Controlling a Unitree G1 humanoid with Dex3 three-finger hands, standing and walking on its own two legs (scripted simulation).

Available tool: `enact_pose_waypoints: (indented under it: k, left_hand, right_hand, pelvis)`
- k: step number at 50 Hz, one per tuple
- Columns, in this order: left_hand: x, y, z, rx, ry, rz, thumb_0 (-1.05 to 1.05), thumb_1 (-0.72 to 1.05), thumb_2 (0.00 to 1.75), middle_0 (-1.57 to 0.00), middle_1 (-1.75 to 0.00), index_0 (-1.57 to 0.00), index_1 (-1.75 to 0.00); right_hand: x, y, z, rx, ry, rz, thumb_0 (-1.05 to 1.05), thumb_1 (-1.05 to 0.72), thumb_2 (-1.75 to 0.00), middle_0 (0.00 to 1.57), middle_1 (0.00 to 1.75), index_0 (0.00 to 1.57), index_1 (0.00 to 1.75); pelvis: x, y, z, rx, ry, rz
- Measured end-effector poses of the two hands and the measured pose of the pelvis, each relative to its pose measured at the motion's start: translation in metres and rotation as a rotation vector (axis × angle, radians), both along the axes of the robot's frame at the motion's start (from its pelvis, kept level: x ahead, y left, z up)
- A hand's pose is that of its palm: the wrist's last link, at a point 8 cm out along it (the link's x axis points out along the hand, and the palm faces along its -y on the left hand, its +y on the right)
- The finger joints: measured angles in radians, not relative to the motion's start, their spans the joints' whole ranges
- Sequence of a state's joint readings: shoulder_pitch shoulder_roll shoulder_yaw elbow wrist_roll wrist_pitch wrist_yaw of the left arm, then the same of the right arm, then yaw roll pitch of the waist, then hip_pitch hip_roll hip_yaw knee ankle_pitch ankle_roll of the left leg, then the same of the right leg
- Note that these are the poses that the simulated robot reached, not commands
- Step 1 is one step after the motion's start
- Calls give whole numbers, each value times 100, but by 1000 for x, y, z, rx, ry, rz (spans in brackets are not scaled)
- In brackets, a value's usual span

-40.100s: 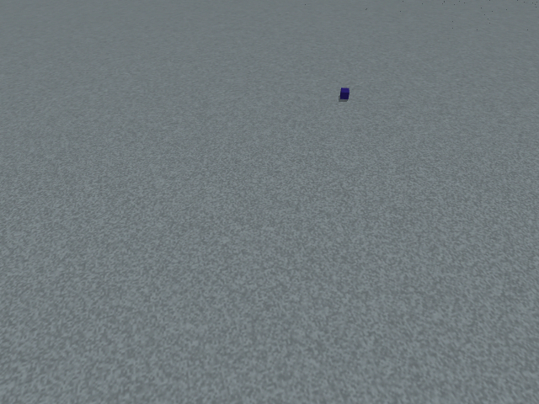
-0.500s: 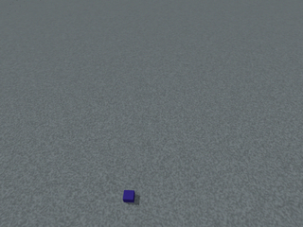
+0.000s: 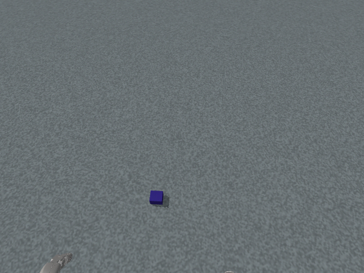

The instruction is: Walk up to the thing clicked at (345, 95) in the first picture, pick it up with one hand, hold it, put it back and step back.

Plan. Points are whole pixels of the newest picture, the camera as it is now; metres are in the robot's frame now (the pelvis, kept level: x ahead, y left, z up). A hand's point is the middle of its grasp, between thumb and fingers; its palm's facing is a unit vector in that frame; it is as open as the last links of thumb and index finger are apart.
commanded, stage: step back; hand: left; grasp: from above
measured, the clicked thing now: (156, 197) +0.54 +0.15 -0.73
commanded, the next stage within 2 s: none
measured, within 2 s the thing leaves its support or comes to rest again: neither
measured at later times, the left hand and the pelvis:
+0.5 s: hand out of the picture +0.04 +0.28 -0.15, palm faces -0.11 -0.91 -0.40, open 7.4 cm; pelvis -0.09 +0.03 -0.01, yaw -4 degrees
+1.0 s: hand out of the picture -0.09 +0.32 -0.15, palm faces -0.06 -0.94 -0.33, open 7.4 cm; pelvis -0.22 +0.06 +0.01, yaw -4 degrees
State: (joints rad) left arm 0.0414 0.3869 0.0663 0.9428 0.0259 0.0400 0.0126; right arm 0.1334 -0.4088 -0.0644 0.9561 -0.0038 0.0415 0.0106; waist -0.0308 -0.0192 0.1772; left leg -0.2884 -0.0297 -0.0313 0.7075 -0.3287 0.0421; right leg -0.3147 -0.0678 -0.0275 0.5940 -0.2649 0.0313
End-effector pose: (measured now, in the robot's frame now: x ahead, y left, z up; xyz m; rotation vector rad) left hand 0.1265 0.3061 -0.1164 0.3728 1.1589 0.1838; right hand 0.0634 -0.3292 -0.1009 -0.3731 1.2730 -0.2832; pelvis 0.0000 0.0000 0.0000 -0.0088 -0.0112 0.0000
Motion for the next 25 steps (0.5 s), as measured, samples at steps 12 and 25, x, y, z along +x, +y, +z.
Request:
enact_pose_waypoints:
  k: [12, 25]
  left_hand:
    - [-16, 20, -6, -33, -12, -30, 1, 90, 90, -20, -30, -20, -29]
    - [-93, 17, 8, 29, 12, -62, 1, 90, 90, -20, -30, -20, -29]
  right_hand:
    - [-42, 51, 8, -8, -8, 4, 1, -90, -90, 21, 30, 20, 30]
    - [-73, 47, -22, 66, -129, -29, 1, -90, -90, 21, 30, 20, 30]
  pelvis:
    - [-36, 32, 6, -17, 6, -30]
    - [-87, 26, -6, -26, -44, -78]
